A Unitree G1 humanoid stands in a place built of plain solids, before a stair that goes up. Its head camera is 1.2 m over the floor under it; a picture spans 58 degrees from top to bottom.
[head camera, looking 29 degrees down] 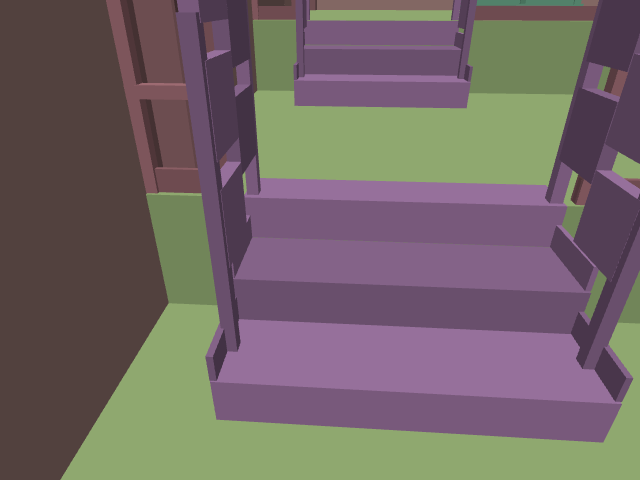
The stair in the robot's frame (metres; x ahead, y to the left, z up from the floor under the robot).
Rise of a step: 0.18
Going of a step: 0.30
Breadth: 1.22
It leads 4 degrees to the right of straight ahead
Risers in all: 3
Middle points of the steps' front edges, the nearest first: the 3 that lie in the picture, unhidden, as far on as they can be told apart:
0.91 -0.27 0.18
1.21 -0.29 0.35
1.50 -0.31 0.53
